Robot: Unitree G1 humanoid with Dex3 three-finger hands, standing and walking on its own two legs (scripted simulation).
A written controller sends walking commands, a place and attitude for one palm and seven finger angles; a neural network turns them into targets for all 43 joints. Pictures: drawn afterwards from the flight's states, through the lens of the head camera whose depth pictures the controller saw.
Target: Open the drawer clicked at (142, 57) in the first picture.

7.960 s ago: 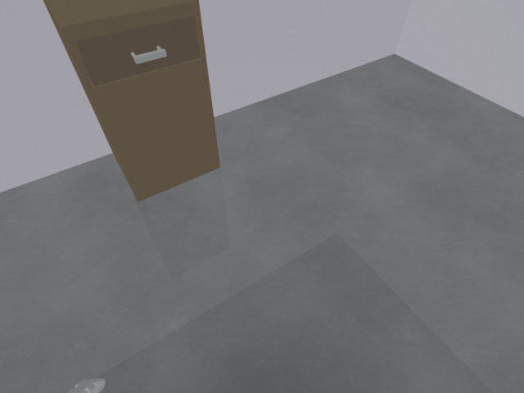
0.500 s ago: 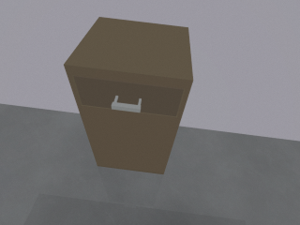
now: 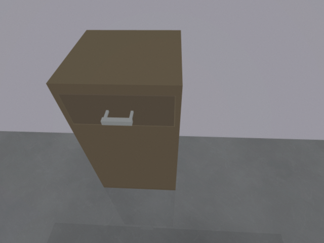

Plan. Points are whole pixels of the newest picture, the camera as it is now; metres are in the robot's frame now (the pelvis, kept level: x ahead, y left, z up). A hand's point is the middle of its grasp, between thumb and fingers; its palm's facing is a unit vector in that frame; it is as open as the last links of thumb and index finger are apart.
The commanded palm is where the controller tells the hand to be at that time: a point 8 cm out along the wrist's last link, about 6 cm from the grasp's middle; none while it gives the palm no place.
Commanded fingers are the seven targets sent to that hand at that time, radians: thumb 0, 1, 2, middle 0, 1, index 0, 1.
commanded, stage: come to a stop and stand still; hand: left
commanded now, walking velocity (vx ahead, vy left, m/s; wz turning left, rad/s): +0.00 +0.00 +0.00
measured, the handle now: (118, 117) +0.56 +0.19 -0.06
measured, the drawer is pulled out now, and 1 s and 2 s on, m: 0.00 0.00 0.00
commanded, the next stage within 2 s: look again from close up in 0.24 s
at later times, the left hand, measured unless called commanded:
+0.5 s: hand out of the picture -0.01 +0.17 -0.18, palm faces +0.05 -0.98 -0.18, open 7.4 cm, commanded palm none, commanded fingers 0.00 0.90 0.90 -0.20 -0.30 -0.20 -0.30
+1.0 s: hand out of the picture -0.01 +0.27 -0.18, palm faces +0.00 -0.98 -0.21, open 7.4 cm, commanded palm none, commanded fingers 0.00 0.90 0.90 -0.20 -0.30 -0.20 -0.30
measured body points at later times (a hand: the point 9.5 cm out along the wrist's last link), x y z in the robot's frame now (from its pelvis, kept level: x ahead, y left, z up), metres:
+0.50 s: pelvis +0.01 +0.01 -0.01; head +0.02 +0.00 +0.44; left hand -0.01 +0.22 -0.16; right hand +0.03 -0.23 -0.16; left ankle -0.01 +0.16 -0.74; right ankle -0.03 -0.08 -0.74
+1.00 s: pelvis -0.02 +0.08 +0.00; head -0.04 +0.09 +0.45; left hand -0.01 +0.32 -0.16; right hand +0.00 -0.15 -0.15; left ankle -0.01 +0.16 -0.74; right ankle -0.03 -0.08 -0.74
